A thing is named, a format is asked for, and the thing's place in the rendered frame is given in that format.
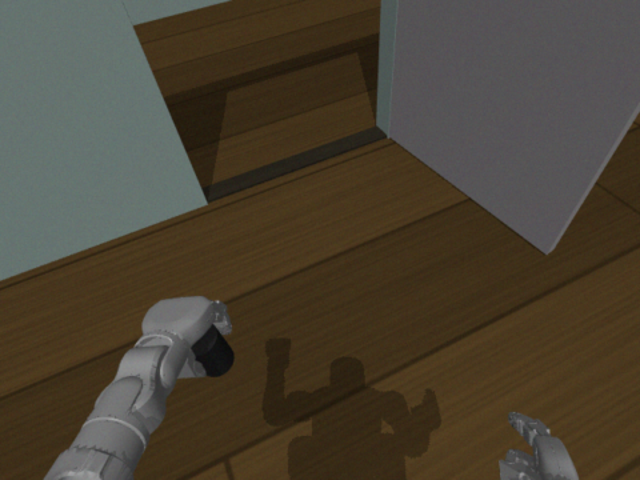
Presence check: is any left robot hand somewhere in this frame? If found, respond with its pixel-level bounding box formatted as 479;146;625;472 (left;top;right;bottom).
142;296;232;379

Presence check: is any can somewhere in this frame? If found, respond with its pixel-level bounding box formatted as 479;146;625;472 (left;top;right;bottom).
191;324;234;377

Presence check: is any right robot hand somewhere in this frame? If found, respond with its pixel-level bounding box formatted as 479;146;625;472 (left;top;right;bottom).
499;412;579;480

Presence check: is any left robot arm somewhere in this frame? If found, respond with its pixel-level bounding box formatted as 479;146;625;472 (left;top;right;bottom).
43;331;188;480

